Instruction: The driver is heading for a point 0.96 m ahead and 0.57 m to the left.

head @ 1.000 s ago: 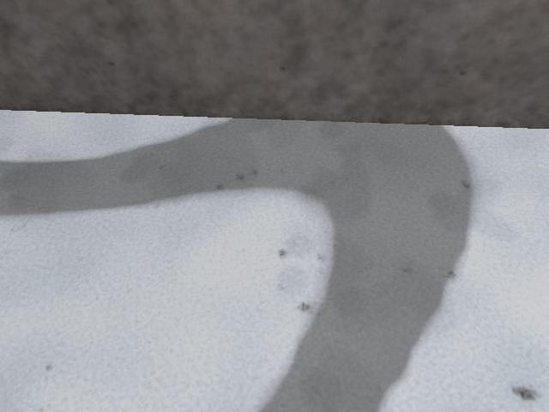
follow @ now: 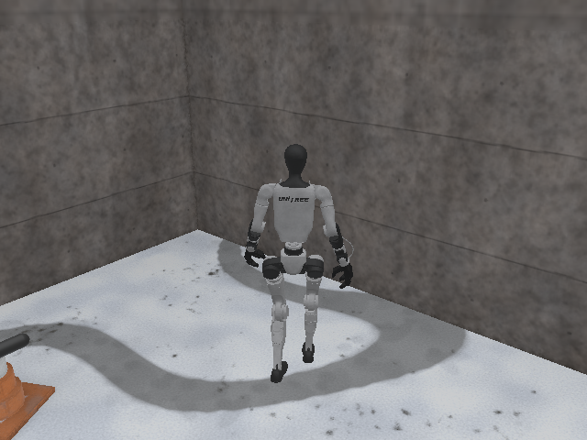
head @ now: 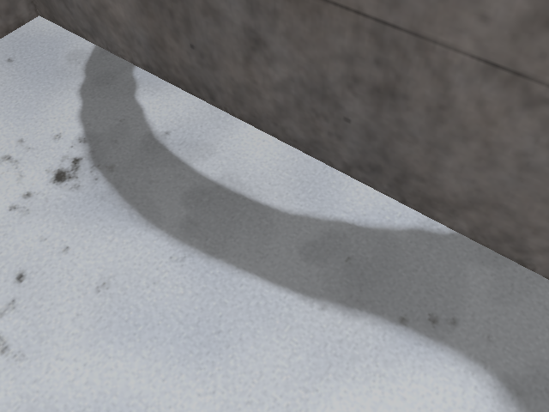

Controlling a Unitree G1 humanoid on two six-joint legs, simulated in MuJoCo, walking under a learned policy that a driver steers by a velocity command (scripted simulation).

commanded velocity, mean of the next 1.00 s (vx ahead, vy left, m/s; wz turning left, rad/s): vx -0.03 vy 0.00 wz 0.56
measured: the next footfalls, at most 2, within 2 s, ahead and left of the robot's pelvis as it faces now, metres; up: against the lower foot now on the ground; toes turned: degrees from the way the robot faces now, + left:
left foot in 0.40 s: -0.04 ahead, +0.11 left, +0.00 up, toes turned +14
right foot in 0.88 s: +0.04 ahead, -0.07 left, +0.00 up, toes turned +33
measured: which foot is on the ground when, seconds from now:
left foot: up 0.00-0.38, down 0.40-0.88, up 0.90-1.00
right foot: down 0.00-0.40, up 0.42-0.86, down 0.88-1.00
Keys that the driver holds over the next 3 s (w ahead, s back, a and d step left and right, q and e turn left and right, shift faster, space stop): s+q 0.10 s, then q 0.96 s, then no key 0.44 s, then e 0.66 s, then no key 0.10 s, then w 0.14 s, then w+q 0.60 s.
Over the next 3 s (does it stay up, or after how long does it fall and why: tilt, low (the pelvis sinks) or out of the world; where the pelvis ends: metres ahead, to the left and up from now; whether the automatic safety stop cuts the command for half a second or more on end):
stays up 0.10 0.13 0.01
